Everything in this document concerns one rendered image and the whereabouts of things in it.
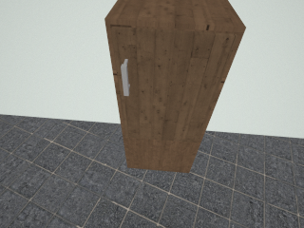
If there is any handle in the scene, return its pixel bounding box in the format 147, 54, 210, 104
121, 59, 130, 96

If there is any cupboard door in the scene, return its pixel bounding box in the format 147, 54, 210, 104
111, 27, 238, 143

